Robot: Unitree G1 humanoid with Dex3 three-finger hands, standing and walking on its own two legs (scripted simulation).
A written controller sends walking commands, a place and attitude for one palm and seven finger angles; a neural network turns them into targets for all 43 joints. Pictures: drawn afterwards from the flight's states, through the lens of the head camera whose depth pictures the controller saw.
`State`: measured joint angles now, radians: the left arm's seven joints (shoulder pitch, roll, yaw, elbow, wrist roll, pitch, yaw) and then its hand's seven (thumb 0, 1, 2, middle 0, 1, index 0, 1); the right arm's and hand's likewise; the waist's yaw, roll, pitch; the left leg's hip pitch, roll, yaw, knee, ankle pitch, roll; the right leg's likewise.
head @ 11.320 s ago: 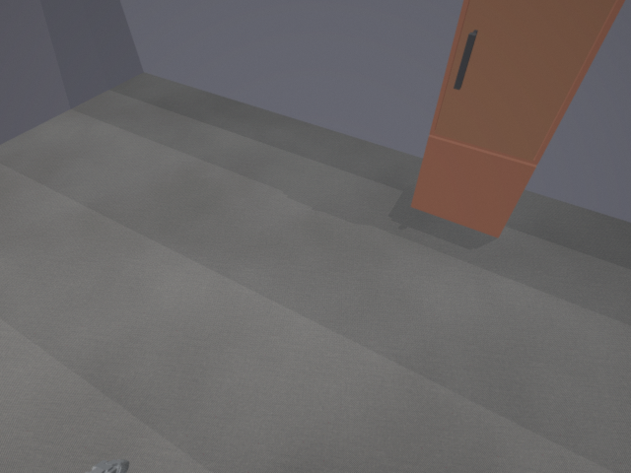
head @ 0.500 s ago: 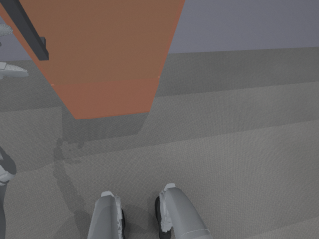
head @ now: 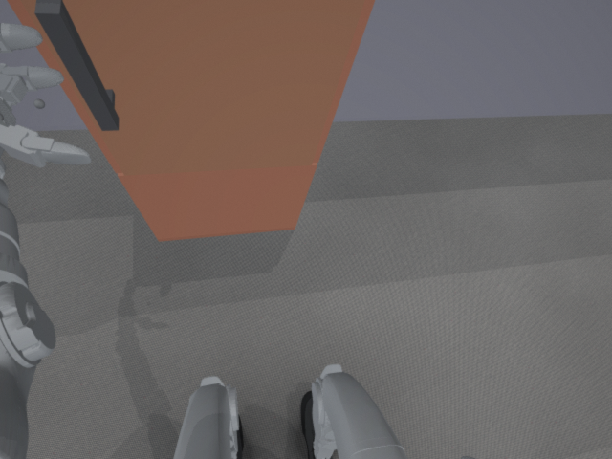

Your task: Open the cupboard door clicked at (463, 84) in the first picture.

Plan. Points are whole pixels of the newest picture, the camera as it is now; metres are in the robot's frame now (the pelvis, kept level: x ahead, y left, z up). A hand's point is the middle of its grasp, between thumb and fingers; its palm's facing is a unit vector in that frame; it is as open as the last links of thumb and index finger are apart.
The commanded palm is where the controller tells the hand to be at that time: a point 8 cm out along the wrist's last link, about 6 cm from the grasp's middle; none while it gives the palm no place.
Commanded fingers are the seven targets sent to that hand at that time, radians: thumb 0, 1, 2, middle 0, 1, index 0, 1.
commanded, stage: move the hooked fingers beside the handle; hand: left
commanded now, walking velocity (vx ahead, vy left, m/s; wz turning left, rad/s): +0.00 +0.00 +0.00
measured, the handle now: (86, 63) +0.58 +0.22 +0.06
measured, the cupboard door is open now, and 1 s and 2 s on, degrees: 0 0 0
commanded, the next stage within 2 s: slide the fingers in behind the handle in 0.02 s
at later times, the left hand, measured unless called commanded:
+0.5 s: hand (67, 105) +0.52 +0.24 +0.05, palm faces +0.05 -1.00 -0.01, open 13.9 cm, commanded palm +0.51 +0.27 +0.05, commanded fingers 0.00 -0.50 0.30 -0.30 -1.20 -0.30 -1.20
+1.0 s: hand (86, 103) +0.53 +0.22 +0.05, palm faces +0.08 -1.00 +0.00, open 13.8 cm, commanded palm +0.51 +0.24 +0.05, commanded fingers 0.00 -0.50 0.30 -0.30 -1.20 -0.30 -1.20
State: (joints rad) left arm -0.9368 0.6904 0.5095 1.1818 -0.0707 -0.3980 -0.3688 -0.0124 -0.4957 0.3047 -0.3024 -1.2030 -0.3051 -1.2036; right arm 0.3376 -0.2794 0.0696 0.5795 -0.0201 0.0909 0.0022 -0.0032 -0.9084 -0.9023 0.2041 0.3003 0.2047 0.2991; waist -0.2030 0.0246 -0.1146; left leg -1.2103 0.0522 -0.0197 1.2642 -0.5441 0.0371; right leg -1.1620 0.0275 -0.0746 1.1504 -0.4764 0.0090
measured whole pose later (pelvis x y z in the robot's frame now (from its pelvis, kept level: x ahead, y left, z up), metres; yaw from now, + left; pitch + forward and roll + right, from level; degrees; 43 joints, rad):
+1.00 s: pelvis +0.00 -0.01 +0.00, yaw +1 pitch +28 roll -5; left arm -0.97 0.57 0.42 1.19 -0.07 -0.41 -0.24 -0.01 -0.50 0.30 -0.30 -1.20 -0.31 -1.24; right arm 0.36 -0.26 0.06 0.63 -0.04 0.08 0.02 0.00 -0.91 -0.90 0.20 0.30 0.20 0.30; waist -0.20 0.03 -0.12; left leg -1.22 0.04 -0.03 1.26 -0.54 0.03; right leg -1.17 0.02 -0.09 1.16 -0.48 0.00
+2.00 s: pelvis +0.00 -0.01 +0.00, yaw +1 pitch +28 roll -4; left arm -0.97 0.52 0.40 1.19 -0.05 -0.43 -0.17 -0.01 -0.36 0.36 -0.32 -1.22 -0.32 -1.24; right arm 0.36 -0.26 0.05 0.61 -0.04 0.09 0.03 0.00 -0.91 -0.90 0.20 0.30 0.20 0.30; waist -0.20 0.04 -0.13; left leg -1.21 0.04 -0.02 1.26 -0.54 0.03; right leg -1.17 0.02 -0.07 1.17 -0.48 0.00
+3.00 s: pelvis +0.02 -0.01 +0.02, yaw +0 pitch +25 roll -3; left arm -0.62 0.38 0.35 0.87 -0.15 -0.43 -0.19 0.01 0.75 0.76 -0.38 -1.35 -0.37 -1.35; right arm 0.37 -0.24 0.03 0.56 0.00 0.11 0.05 0.00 -0.91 -0.90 0.20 0.30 0.20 0.30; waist -0.15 0.03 -0.15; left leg -1.07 0.05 0.02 1.17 -0.54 0.03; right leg -1.06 0.03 -0.03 1.10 -0.48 0.01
